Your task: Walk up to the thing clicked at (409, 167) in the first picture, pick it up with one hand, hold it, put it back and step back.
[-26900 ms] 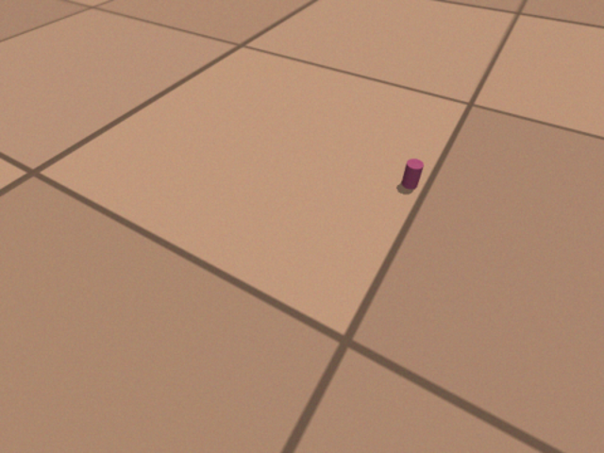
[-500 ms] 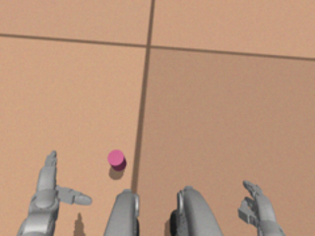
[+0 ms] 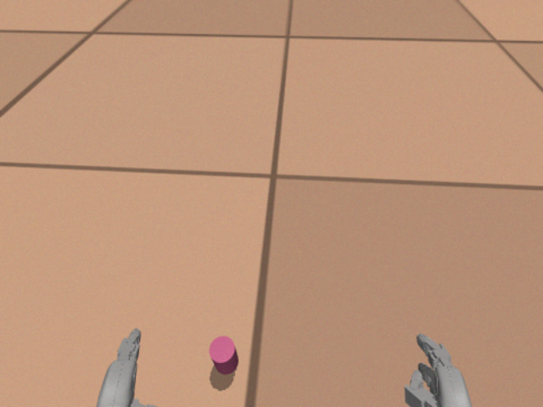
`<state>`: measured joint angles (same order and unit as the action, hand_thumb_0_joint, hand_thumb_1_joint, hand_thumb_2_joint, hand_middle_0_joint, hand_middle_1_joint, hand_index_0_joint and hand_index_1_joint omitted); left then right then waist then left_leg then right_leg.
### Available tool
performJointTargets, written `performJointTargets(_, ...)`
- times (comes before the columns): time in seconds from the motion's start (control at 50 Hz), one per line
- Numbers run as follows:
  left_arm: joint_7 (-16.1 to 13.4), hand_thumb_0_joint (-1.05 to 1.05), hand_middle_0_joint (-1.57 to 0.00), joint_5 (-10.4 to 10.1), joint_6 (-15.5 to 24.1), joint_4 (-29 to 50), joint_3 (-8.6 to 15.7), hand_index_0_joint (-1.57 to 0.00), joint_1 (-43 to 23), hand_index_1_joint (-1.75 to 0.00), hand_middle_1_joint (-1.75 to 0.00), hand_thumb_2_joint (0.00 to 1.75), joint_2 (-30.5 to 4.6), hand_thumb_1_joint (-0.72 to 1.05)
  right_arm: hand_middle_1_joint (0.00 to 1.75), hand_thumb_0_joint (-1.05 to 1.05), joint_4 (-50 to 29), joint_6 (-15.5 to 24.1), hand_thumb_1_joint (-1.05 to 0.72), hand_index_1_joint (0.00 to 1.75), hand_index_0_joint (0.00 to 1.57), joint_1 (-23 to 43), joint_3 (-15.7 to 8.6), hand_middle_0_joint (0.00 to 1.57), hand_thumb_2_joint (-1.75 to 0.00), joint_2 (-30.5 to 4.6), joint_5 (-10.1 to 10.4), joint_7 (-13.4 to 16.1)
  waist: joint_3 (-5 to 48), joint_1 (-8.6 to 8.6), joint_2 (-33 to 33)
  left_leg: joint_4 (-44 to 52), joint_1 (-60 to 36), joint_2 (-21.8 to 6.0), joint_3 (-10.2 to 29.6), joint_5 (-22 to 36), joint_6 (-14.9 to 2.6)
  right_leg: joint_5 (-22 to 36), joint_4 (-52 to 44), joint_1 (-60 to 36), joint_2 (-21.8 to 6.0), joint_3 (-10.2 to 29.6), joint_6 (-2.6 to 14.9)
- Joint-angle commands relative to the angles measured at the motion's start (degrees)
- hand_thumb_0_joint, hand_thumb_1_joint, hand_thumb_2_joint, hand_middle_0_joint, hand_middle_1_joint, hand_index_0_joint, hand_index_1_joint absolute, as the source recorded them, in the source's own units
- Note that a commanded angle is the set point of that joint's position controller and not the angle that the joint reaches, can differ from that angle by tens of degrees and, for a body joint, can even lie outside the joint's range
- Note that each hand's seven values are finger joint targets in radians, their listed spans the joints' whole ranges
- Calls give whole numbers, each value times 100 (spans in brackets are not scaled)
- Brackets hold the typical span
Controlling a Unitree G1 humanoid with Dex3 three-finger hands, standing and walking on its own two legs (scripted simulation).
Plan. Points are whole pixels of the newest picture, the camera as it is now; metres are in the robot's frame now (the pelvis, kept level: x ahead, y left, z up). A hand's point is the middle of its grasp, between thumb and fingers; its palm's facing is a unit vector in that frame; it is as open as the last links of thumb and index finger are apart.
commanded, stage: home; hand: left
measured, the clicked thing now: (224, 355) +0.39 +0.18 -0.65
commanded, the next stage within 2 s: stand in 1.58 s
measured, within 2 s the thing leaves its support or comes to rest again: neither
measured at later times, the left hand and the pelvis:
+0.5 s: hand (170, 396) +0.16 +0.17 -0.05, palm faces +0.09 -0.96 -0.28, open 17.4 cm; pelvis -0.01 -0.01 +0.01, yaw +1 degrees
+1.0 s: hand (168, 404) +0.15 +0.17 -0.05, palm faces +0.09 -0.96 -0.27, open 17.5 cm; pelvis -0.01 -0.01 +0.01, yaw +1 degrees
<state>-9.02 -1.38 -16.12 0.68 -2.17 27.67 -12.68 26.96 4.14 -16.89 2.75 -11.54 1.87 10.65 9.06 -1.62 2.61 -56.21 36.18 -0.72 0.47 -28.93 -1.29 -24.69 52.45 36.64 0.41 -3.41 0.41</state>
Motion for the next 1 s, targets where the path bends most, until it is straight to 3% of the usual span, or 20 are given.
performJointTargets(0.0, -11, 0, -6, 97, 330, 948, 385, -6, -310, -6, -6, 8, -552, -51, 30, 0, -901, 420, -90, 30, 20, 351, -339, 20, -90, -737, -54, 50, 26, -56, -88, 1181, -195, -6, 150, 1084, 49, 712, -829, -501, 142, -28, 91)
performJointTargets(0.02, -16, 0, -5, 96, 353, 953, 478, -5, -377, -6, -6, 6, -635, -54, 30, 0, -900, 427, -90, 30, 20, 364, -334, 20, -90, -737, -55, 48, -1, -49, -110, 1158, -215, 1, 142, 1097, 40, 742, -859, -536, 126, -26, 80)
performJointTargets(0.12, 29, 0, -5, 105, 404, 939, 346, -5, -350, -6, -6, 6, -502, -55, 30, 0, -842, 497, -90, 30, 20, 354, -314, 20, -90, -716, -100, 25, 262, -33, 120, 1163, -408, 40, 119, 1291, 72, 917, -825, -684, 116, 10, 105)
performJointTargets(0.14, 25, 0, -5, 100, 416, 1153, 411, -5, -415, -6, -6, 6, -618, -55, 30, 0, -818, 500, -90, 30, 20, 319, -325, 20, -90, -739, -96, 30, 398, 20, 254, 1169, -509, 39, 117, 1409, 82, 1026, -810, -750, 107, 10, 118)
performJointTargets(0.24, 19, 0, -5, 76, 394, 1054, 409, -5, -394, -5, -5, 4, -586, -57, 30, 0, -849, 549, -90, 30, 20, 416, -319, 20, -90, -746, -88, 38, 217, -5, -72, 1094, -382, 81, 81, 1312, 28, 1025, -987, -797, 74, 41, 71)
performJointTargets(0.26, 45, 0, -5, 93, 365, 580, 397, -5, -13, -6, -6, 6, -483, -55, 30, 0, -733, 546, -90, 30, 20, 358, -292, 20, -90, -697, -101, 31, 125, -17, -228, 1076, -336, 71, 89, 1330, 29, 1015, -976, -778, 98, 26, 61)
performJointTargets(0.36, 60, 0, -5, 85, 456, 1149, 465, -5, -474, -6, -6, 6, -685, -55, 30, 0, -847, 542, -90, 30, 20, 450, -373, 20, -90, -815, -76, 23, 279, 20, 21, 1146, -403, 83, 71, 1255, 34, 956, -984, -776, 75, 48, 77)
performJointTargets(0.44, 67, 0, -5, 85, 445, 812, 430, -5, -190, -6, -6, 5, -545, -55, 30, 0, -753, 578, -90, 30, 20, 381, -318, 20, -90, -694, -90, 29, 154, 34, -227, 1059, -325, 105, 26, 1222, 0, 993, -1065, -813, 38, 96, 38)
performJointTargets(0.46, 79, 0, -5, 95, 447, 779, 475, -5, -177, -6, -6, 5, -582, -55, 30, 0, -734, 560, -90, 30, 20, 340, -329, 20, -90, -697, -96, 29, 334, 33, -171, 1023, -363, 108, 19, 1340, 3, 1111, -1036, -887, 47, 105, 46)
performJointTargets(0.48, 94, 0, -5, 93, 427, 608, 352, -5, -81, -5, -5, 5, -450, -56, 30, 0, -759, 563, -90, 30, 20, 386, -325, 20, -90, -710, -86, 24, 186, 6, -257, 1067, -337, 104, 16, 1226, 0, 1007, -1053, -802, 54, 99, 38)
performJointTargets(0.54, 86, 0, -5, 81, 471, 1072, 428, -5, -404, -6, -6, 5, -618, -55, 30, 0, -781, 578, -90, 30, 20, 397, -371, 20, -90, -784, -81, 30, 304, 8, -54, 1096, -424, 90, 30, 1281, 13, 1026, -1028, -806, 46, 94, 56)
performJointTargets(0.64, 99, 0, -5, 94, 446, 664, 438, -5, -194, -5, -5, 5, -534, -56, 30, 0, -747, 598, -90, 30, 20, 409, -322, 20, -90, -705, -91, 43, 103, 27, -241, 1102, -276, 109, 11, 970, -18, 752, -1151, -738, 40, 113, 28)
performJointTargets(0.66, 96, 0, -5, 96, 475, 864, 475, -5, -467, -6, -6, 5, -623, -55, 30, 0, -739, 607, -90, 30, 20, 414, -331, 20, -90, -719, -89, 47, 104, -13, -206, 1097, -294, 106, 0, 914, -23, 714, -1171, -715, 21, 137, 18)
performJointTargets(0.74, 102, 0, -5, 85, 490, 993, 480, -5, -430, -5, -5, 4, -657, -58, 30, 0, -728, 643, -90, 30, 20, 396, -320, 20, -90, -703, -90, 47, 66, 30, -107, 1100, -284, 122, -23, 838, -19, 625, -1229, -715, -10, 191, 5)
performJointTargets(0.8, 127, 0, -5, 84, 460, 559, 358, -5, -223, -5, -5, 5, -436, -56, 30, 0, -738, 659, -90, 30, 20, 475, -298, 20, -90, -693, -80, 34, -90, 3, -232, 1188, -198, 111, 8, 630, -21, 414, -1189, -650, 29, 129, 23)
performJointTargets(0.84, 101, 0, -5, 80, 521, 1112, 496, -5, -499, -5, -5, 5, -654, -56, 30, 0, -717, 665, -90, 30, 20, 419, -326, 20, -90, -728, -76, 31, 131, 57, 52, 1260, -306, 84, 48, 717, 4, 518, -1087, -754, 52, 86, 55)
performJointTargets(0.92, 115, 0, -5, 89, 493, 720, 379, -5, -196, -5, -5, 4, -467, -58, 30, 0, -675, 679, -90, 30, 20, 390, -300, 20, -90, -673, -95, 35, 143, -4, -117, 1157, -327, 89, 51, 958, 1, 720, -1061, -734, 73, 80, 58)
performJointTargets(0.98, 104, 0, -5, 99, 533, 919, 430, -5, -403, -6, -6, 6, -576, -55, 30, 0, -678, 685, -90, 30, 20, 387, -344, 20, -90, -744, -92, 44, 156, 25, -59, 1187, -375, 78, 57, 1057, 13, 804, -1017, -746, 77, 59, 69)
